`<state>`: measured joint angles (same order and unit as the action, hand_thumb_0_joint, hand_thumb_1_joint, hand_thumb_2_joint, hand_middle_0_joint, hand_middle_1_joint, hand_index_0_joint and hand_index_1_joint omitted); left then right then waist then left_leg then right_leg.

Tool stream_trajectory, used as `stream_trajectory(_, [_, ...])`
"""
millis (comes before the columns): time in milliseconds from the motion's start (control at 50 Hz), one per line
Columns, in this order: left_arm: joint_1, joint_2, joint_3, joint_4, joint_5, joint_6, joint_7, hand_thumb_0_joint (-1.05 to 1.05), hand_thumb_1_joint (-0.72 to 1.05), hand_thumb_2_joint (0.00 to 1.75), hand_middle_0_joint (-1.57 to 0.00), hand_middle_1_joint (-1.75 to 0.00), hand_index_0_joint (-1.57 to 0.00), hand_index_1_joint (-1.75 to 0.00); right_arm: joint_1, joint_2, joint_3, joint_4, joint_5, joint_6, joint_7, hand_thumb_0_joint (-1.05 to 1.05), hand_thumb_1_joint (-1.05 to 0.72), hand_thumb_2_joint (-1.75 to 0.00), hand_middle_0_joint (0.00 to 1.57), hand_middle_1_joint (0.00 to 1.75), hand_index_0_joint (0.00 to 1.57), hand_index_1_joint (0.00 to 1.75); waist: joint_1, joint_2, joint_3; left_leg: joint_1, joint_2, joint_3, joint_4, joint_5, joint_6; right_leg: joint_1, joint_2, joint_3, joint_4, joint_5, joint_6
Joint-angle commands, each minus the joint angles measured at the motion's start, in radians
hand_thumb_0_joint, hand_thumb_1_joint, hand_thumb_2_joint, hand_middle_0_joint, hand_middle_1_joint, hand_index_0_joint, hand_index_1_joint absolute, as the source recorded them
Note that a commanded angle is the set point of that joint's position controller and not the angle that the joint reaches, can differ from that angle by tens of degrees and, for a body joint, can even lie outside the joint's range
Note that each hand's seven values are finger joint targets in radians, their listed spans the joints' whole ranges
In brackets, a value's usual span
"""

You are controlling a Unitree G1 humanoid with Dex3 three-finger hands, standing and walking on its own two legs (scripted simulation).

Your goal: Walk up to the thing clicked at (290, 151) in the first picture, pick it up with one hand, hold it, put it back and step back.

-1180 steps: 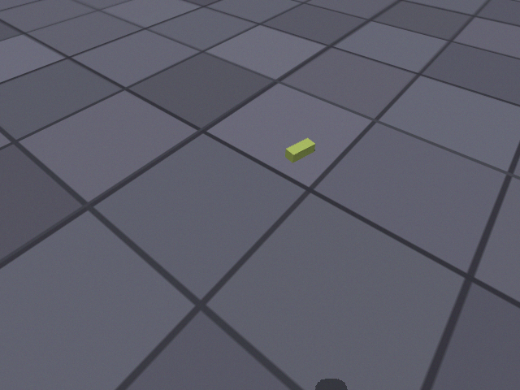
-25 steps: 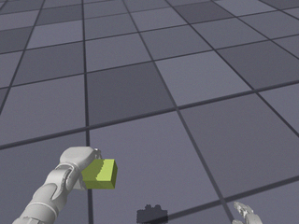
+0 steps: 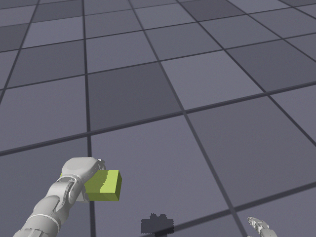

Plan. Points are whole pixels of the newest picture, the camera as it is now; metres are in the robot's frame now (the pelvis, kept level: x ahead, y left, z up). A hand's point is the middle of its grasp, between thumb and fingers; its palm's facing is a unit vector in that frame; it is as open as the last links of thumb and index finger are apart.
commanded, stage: crouch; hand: left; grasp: from above
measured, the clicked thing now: (90, 185) +0.29 +0.22 -0.09
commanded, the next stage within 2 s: lower in 1.74 s
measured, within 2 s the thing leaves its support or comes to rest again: neither
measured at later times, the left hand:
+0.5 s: hand (103, 190) +0.34 +0.23 -0.28, palm faces -0.41 +0.06 -0.91, open 9.6 cm
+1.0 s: hand (114, 199) +0.38 +0.24 -0.49, palm faces -0.44 +0.02 -0.90, open 9.6 cm
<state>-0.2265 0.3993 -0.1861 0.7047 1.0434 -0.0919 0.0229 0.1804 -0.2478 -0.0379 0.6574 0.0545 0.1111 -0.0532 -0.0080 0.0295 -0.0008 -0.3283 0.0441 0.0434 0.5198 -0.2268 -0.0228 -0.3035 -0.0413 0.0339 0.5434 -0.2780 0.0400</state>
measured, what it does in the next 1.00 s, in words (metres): lowers itself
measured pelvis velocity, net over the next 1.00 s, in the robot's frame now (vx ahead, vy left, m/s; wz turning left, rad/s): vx -0.07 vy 0.01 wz -0.05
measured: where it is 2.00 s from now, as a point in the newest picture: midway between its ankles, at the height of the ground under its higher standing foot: outside the picture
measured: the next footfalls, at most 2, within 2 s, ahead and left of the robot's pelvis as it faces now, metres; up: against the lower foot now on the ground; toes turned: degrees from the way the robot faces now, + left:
none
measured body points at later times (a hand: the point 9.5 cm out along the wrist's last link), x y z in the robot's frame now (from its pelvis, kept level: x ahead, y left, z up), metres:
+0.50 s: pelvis -0.04 +0.01 -0.16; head +0.10 +0.02 +0.27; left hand +0.36 +0.23 -0.23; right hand +0.01 -0.29 -0.28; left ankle +0.02 +0.14 -0.73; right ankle +0.00 -0.14 -0.73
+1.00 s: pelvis -0.07 +0.01 -0.32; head +0.15 +0.05 +0.07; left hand +0.40 +0.24 -0.43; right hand -0.01 -0.27 -0.44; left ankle +0.02 +0.14 -0.73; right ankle +0.00 -0.14 -0.73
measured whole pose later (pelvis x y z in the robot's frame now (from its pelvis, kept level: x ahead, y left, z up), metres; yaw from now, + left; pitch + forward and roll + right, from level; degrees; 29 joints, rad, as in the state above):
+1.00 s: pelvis -0.07 +0.01 -0.32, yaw -3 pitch +37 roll -6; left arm -0.83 0.57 0.03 1.31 1.27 -0.16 0.41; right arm 0.16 -0.23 -0.02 0.75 -0.11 -0.06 0.07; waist -0.19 0.02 -0.16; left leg -2.05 0.05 -0.11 2.02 -0.63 -0.03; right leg -1.94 0.00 0.00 1.99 -0.70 0.06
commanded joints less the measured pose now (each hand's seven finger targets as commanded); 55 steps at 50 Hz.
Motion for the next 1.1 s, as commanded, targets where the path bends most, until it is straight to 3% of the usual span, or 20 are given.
stream_trajectory(0, [-0.373,0.188,0.105,-0.091,0.036,-0.028,0.136,0.00,0.74,0.80,-1.06,-0.70,-1.08,-0.69,-0.025,-0.134,-0.057,-0.084,-0.024,-0.025,-0.002,0.00,-0.89,-0.90,0.20,0.30,0.20,0.30,-0.031,-0.040,-0.252,0.084,-0.057,0.009,0.044,0.148,0.029,-0.104,0.053,-0.029,-0.018,0.167,-0.035])
stream_trajectory(100, [-0.459,0.144,0.078,0.071,0.091,-0.032,0.240,0.00,0.78,0.84,-1.11,-0.71,-1.13,-0.70,0.037,-0.148,-0.078,-0.042,-0.048,-0.030,0.023,0.00,-0.90,-0.90,0.20,0.30,0.20,0.30,-0.061,-0.039,-0.324,-0.085,-0.051,-0.003,0.242,0.103,0.022,-0.292,0.052,-0.034,0.156,0.130,-0.039])
stream_trajectory(180, [-0.525,0.164,0.103,0.180,0.141,-0.034,0.329,0.00,0.78,0.78,-1.10,-0.72,-1.12,-0.69,0.067,-0.159,-0.093,-0.038,-0.065,-0.040,0.036,0.00,-0.90,-0.90,0.20,0.30,0.20,0.30,-0.060,-0.006,-0.401,-0.269,-0.045,-0.009,0.417,0.041,0.020,-0.474,0.055,-0.042,0.321,0.062,-0.049])
stream_trajectory(260, [-0.641,0.199,0.123,0.256,0.168,-0.018,0.390,0.00,0.77,0.81,-1.11,-0.70,-1.12,-0.68,0.099,-0.170,-0.099,-0.017,-0.078,-0.063,0.029,0.00,-0.90,-0.90,0.20,0.30,0.20,0.30,-0.085,0.028,-0.501,-0.424,-0.042,-0.023,0.554,-0.011,0.025,-0.622,0.058,-0.052,0.460,0.014,-0.055])
stream_trajectory(300, [-0.657,0.204,0.133,0.277,0.160,-0.013,0.404,0.00,0.78,0.80,-1.10,-0.70,-1.12,-0.68,0.106,-0.171,-0.100,-0.005,-0.088,-0.078,0.024,0.00,-0.90,-0.90,0.20,0.30,0.20,0.30,-0.083,0.047,-0.562,-0.491,-0.038,-0.031,0.625,-0.020,0.027,-0.695,0.061,-0.060,0.538,-0.001,-0.059])
stream_trajectory(380, [-0.728,0.226,0.147,0.307,0.163,-0.002,0.416,0.00,0.75,0.81,-1.10,-0.66,-1.11,-0.65,0.130,-0.179,-0.103,0.012,-0.103,-0.100,0.016,0.00,-0.90,-0.90,0.20,0.30,0.20,0.30,-0.109,0.082,-0.670,-0.632,-0.031,-0.045,0.763,-0.058,0.037,-0.837,0.063,-0.070,0.682,-0.029,-0.062])
stream_trajectory(400, [-0.735,0.257,0.169,0.315,0.161,0.003,0.418,0.00,0.74,0.79,-1.08,-0.66,-1.09,-0.65,0.133,-0.180,-0.104,0.013,-0.106,-0.104,0.015,0.00,-0.90,-0.90,0.20,0.30,0.20,0.30,-0.097,0.067,-0.704,-0.647,-0.029,-0.049,0.787,-0.065,0.037,-0.850,0.063,-0.075,0.710,-0.040,-0.064])
stream_trajectory(480, [-0.742,0.280,0.182,0.368,0.155,0.015,0.405,0.00,0.68,0.77,-1.05,-0.62,-1.06,-0.62,0.133,-0.187,-0.102,0.022,-0.118,-0.119,0.017,0.00,-0.90,-0.90,0.20,0.30,0.20,0.30,-0.107,0.096,-0.708,-0.746,-0.023,-0.074,0.851,-0.160,0.030,-1.001,0.062,-0.089,0.805,-0.128,-0.068])
stream_trajectory(500, [-0.787,0.279,0.180,0.350,0.151,0.009,0.396,0.00,0.68,0.76,-1.05,-0.64,-1.06,-0.63,0.137,-0.188,-0.101,0.023,-0.122,-0.124,0.020,0.00,-0.90,-0.90,0.20,0.30,0.20,0.30,-0.125,0.112,-0.726,-0.766,-0.020,-0.083,0.875,-0.186,0.029,-1.039,0.061,-0.091,0.833,-0.147,-0.068])
stream_trajectory(540, [-0.790,0.317,0.201,0.362,0.157,0.005,0.388,0.00,0.69,0.74,-1.05,-0.63,-1.06,-0.62,0.136,-0.192,-0.098,0.022,-0.125,-0.130,0.024,0.00,-0.90,-0.90,0.20,0.30,0.20,0.30,-0.117,0.126,-0.747,-0.805,-0.019,-0.094,0.913,-0.218,0.028,-1.098,0.061,-0.099,0.889,-0.178,-0.072])
stream_trajectory(580, [-0.799,0.300,0.198,0.397,0.155,-0.004,0.384,0.00,0.69,0.78,-1.05,-0.65,-1.06,-0.64,0.145,-0.189,-0.092,0.024,-0.128,-0.136,0.030,0.00,-0.90,-0.90,0.20,0.30,0.20,0.30,-0.143,0.105,-0.721,-0.890,-0.023,-0.095,0.958,-0.272,0.032,-1.150,0.061,-0.103,0.922,-0.214,-0.073])
stream_trajectory(660, [-0.867,0.345,0.217,0.373,0.153,-0.035,0.383,0.00,0.68,0.78,-1.04,-0.65,-1.05,-0.64,0.156,-0.190,-0.083,0.032,-0.135,-0.155,0.046,0.00,-0.90,-0.90,0.20,0.30,0.20,0.30,-0.165,0.095,-0.764,-0.992,-0.028,-0.095,1.050,-0.341,0.039,-1.222,0.059,-0.103,0.975,-0.269,-0.069])
stream_trajectory(760, [-0.953,0.379,0.234,0.342,0.187,-0.068,0.405,0.00,0.67,0.76,-1.04,-0.60,-1.05,-0.60,0.182,-0.203,-0.075,0.065,-0.147,-0.170,0.067,0.00,-0.90,-0.90,0.20,0.30,0.20,0.30,-0.175,0.201,-0.874,-0.934,-0.017,-0.122,1.148,-0.226,0.026,-1.348,0.058,-0.125,1.112,-0.191,-0.075])
stream_trajectory(800, [-0.907,0.380,0.241,0.422,0.199,-0.065,0.418,0.00,0.65,0.75,-1.02,-0.61,-1.04,-0.60,0.178,-0.206,-0.067,0.065,-0.153,-0.175,0.077,0.00,-0.90,-0.90,0.20,0.30,0.20,0.30,-0.174,0.198,-0.835,-0.987,-0.019,-0.118,1.179,-0.236,0.026,-1.376,0.054,-0.127,1.137,-0.195,-0.072])
stream_trajectory(820, [-0.965,0.424,0.266,0.365,0.198,-0.072,0.428,0.00,0.66,0.77,-1.03,-0.64,-1.04,-0.62,0.188,-0.206,-0.066,0.075,-0.158,-0.178,0.083,0.00,-0.90,-0.90,0.20,0.30,0.20,0.30,-0.175,0.221,-0.842,-0.994,-0.016,-0.117,1.193,-0.241,0.024,-1.383,0.054,-0.129,1.154,-0.195,-0.073])
stream_trajectory(840, [-0.955,0.405,0.258,0.405,0.205,-0.066,0.431,0.00,0.65,0.79,-1.03,-0.63,-1.04,-0.63,0.188,-0.207,-0.063,0.075,-0.162,-0.180,0.089,0.00,-0.90,-0.90,0.20,0.30,0.20,0.30,-0.178,0.224,-0.851,-0.989,-0.016,-0.116,1.215,-0.220,0.025,-1.397,0.051,-0.130,1.170,-0.180,-0.073])
stream_trajectory(880, [-0.991,0.442,0.270,0.381,0.218,-0.071,0.436,0.00,0.63,0.79,-1.03,-0.63,-1.03,-0.62,0.185,-0.207,-0.065,0.078,-0.165,-0.180,0.096,0.00,-0.91,-0.90,0.20,0.30,0.20,0.30,-0.175,0.240,-0.870,-1.022,-0.018,-0.091,1.256,-0.236,0.029,-1.400,0.059,-0.126,1.179,-0.182,-0.072])
stream_trajectory(900, [-0.931,0.374,0.242,0.468,0.214,-0.060,0.431,0.00,0.64,0.80,-1.03,-0.63,-1.03,-0.63,0.178,-0.205,-0.058,0.067,-0.168,-0.183,0.103,0.00,-0.91,-0.90,0.20,0.30,0.20,0.30,-0.192,0.232,-0.837,-1.037,-0.018,-0.100,1.260,-0.238,0.027,-1.418,0.053,-0.131,1.194,-0.184,-0.070])
stream_trajectory(960, [-0.983,0.437,0.271,0.431,0.210,-0.057,0.434,0.00,0.64,0.80,-1.03,-0.63,-1.03,-0.62,0.182,-0.207,-0.061,0.078,-0.173,-0.183,0.111,0.00,-0.91,-0.90,0.20,0.30,0.20,0.30,-0.181,0.224,-0.861,-1.068,-0.015,-0.092,1.306,-0.235,0.033,-1.429,0.064,-0.135,1.221,-0.175,-0.071])
stream_trajectory(1080, [-0.997,0.441,0.266,0.423,0.207,-0.070,0.406,0.00,0.65,0.82,-1.03,-0.66,-1.03,-0.66,0.191,-0.207,-0.058,0.088,-0.179,-0.176,0.133,0.00,-0.91,-0.90,0.20,0.30,0.20,0.30,-0.198,0.217,-0.842,-1.186,-0.017,-0.074,1.393,-0.199,0.040,-1.416,0.077,-0.139,1.284,-0.124,-0.064])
